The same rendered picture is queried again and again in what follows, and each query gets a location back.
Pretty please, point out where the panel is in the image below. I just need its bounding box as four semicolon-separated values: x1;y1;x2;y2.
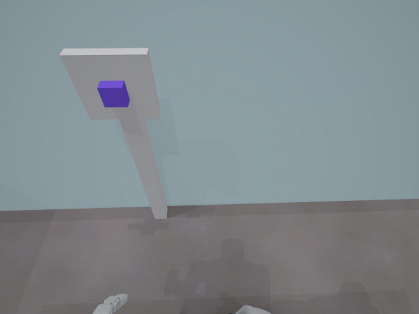
60;48;168;219

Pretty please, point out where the button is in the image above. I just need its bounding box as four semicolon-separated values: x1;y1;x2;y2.
97;80;130;107

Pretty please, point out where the robot left hand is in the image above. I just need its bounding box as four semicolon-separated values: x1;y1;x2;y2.
93;294;128;314

